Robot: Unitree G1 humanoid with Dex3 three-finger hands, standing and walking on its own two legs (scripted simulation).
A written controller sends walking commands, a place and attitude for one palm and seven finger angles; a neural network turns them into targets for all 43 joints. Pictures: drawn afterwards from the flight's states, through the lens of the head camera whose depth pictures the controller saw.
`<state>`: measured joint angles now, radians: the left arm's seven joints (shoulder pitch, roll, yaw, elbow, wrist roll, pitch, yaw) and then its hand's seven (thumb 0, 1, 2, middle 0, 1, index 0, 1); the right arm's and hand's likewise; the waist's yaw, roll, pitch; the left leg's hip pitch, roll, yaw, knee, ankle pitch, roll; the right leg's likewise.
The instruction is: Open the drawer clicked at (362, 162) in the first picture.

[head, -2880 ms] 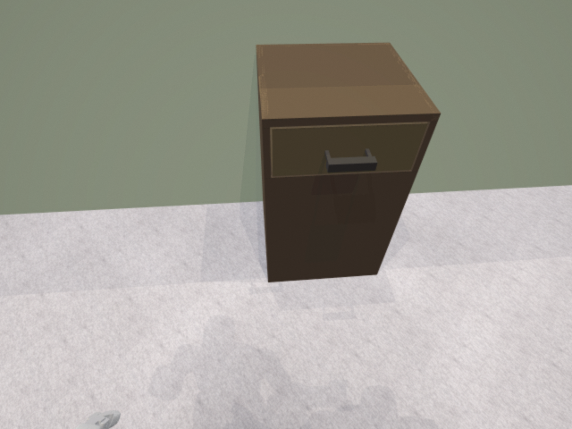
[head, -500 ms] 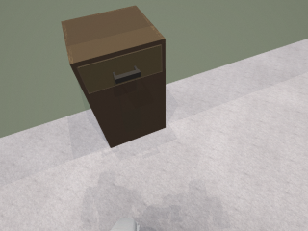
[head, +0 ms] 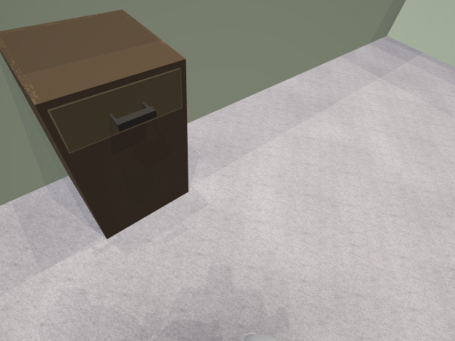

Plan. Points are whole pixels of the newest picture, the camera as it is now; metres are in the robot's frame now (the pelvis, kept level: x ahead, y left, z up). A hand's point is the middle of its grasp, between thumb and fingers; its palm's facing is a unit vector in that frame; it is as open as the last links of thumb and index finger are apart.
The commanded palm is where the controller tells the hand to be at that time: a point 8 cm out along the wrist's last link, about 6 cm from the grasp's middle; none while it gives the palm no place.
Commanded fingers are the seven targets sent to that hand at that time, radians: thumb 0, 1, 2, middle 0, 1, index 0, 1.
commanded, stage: walk to a spot facing it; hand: left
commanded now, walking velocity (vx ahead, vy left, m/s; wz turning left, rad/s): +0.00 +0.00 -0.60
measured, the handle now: (132, 114) +0.74 +0.36 -0.11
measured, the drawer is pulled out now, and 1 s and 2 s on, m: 0.00 0.00 0.00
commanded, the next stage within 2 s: turn to face it in 1.92 s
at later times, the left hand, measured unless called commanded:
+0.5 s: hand (166, 333) +0.16 +0.12 -0.17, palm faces -0.39 -0.90 -0.19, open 7.4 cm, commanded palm none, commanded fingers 0.00 0.90 0.90 -0.20 -0.30 -0.20 -0.30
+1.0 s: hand out of the picture +0.13 +0.13 -0.17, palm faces -0.47 -0.86 -0.18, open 7.4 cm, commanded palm none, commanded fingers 0.00 0.90 0.90 -0.20 -0.30 -0.20 -0.30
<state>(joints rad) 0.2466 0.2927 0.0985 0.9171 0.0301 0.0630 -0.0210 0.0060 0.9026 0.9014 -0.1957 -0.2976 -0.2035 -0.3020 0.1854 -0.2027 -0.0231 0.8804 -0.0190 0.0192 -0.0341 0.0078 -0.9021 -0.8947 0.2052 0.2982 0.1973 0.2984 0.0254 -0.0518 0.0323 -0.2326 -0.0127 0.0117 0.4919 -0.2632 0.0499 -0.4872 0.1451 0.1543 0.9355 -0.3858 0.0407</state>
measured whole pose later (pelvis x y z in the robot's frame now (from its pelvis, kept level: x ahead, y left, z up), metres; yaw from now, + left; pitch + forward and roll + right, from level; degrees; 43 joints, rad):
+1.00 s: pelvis +0.06 -0.05 +0.00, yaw -36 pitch +1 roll -1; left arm 0.42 0.19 0.05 1.01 0.03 -0.02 -0.01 0.01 0.90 0.90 -0.20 -0.30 -0.21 -0.30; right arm 0.13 -0.22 -0.07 0.89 -0.03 0.00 0.02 0.01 -0.91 -0.90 0.20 0.30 0.19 0.30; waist 0.07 -0.01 0.02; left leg -0.48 0.08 0.03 0.77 -0.29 -0.08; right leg -0.09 0.06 0.12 0.39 -0.31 -0.02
